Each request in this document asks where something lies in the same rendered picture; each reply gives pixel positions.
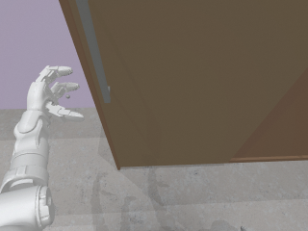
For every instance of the handle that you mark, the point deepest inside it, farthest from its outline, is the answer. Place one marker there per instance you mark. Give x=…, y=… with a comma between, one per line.
x=84, y=12

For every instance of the robot left forearm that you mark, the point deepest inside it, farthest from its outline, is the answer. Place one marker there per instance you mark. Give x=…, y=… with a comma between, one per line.
x=30, y=153

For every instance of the wardrobe door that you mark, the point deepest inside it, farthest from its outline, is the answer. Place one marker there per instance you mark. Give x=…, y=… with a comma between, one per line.
x=284, y=131
x=191, y=80

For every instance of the robot left hand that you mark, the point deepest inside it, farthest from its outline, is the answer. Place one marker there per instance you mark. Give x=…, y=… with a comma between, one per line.
x=40, y=95

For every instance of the left robot upper arm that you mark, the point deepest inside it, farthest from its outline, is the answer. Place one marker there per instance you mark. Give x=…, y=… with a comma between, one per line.
x=28, y=209

